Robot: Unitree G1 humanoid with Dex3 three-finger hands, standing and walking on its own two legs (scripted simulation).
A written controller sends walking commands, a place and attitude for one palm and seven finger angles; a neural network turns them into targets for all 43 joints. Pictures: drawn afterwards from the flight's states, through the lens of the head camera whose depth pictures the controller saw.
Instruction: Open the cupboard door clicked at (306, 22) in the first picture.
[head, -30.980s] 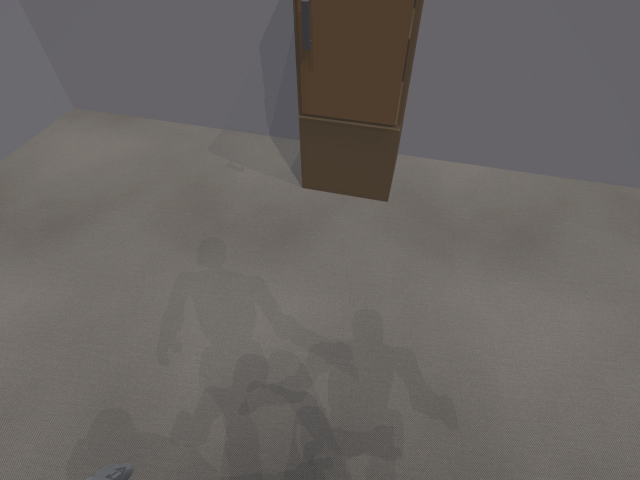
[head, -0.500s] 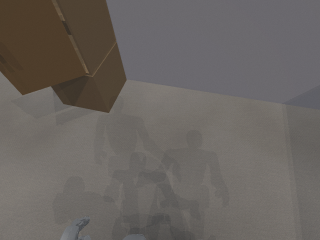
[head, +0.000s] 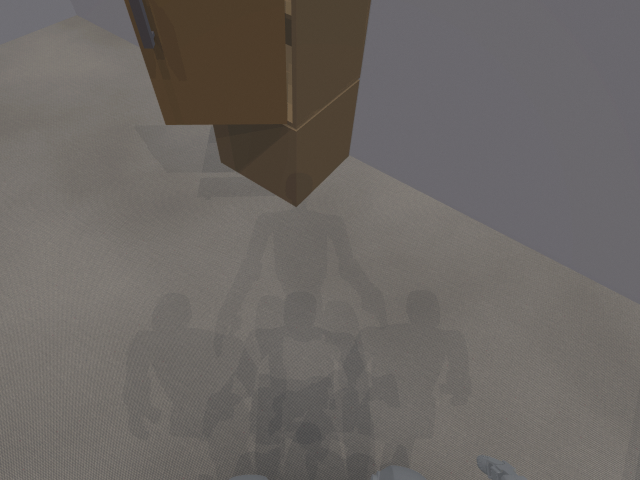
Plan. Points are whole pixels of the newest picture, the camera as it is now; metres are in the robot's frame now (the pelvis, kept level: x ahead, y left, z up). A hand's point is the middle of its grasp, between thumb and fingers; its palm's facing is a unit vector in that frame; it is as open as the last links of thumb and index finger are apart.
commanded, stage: turn to face it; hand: left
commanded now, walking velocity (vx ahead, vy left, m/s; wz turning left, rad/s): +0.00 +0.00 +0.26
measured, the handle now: (141, 10) +1.05 +0.51 +0.02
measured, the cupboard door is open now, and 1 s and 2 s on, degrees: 40 40 40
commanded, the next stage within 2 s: take the last steps up to it in 0.22 s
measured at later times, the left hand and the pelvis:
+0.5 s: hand out of the picture +0.02 +0.16 -0.15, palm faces +0.21 -0.95 -0.22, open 7.3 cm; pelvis +0.01 -0.03 +0.02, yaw +9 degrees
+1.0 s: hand (132, 473) +0.13 +0.26 -0.15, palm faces +0.23 -0.95 -0.19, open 7.4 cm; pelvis +0.11 +0.07 +0.01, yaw +12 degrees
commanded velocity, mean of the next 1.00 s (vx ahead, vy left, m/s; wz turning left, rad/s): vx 0.21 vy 0.07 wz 0.13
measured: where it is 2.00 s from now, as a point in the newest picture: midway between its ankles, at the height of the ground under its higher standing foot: (267, 368)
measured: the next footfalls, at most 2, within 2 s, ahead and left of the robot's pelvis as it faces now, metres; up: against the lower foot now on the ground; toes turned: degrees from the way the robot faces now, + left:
right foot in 0.24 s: +0.05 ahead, -0.14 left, +0.00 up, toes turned -2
left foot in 0.68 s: +0.06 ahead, +0.14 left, +0.00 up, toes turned +19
